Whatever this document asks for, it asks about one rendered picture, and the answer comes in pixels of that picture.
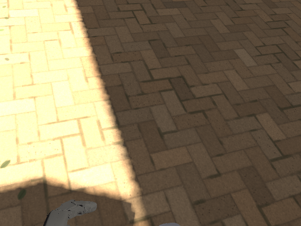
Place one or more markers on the robot left hand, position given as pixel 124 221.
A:
pixel 68 210

